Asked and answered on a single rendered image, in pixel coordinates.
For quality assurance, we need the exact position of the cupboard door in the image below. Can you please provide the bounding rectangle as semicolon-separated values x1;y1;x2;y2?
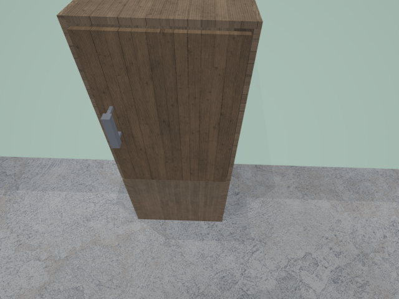
67;26;252;182

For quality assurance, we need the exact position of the handle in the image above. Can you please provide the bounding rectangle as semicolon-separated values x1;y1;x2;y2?
101;106;122;148

